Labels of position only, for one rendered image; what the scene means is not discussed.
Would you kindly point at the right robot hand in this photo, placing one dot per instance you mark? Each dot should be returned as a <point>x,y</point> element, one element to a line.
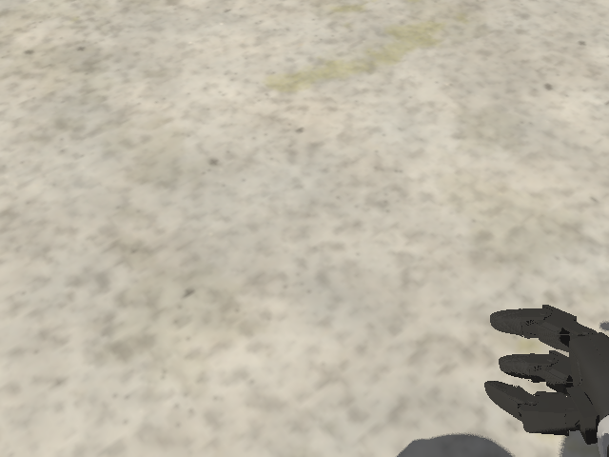
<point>583,376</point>

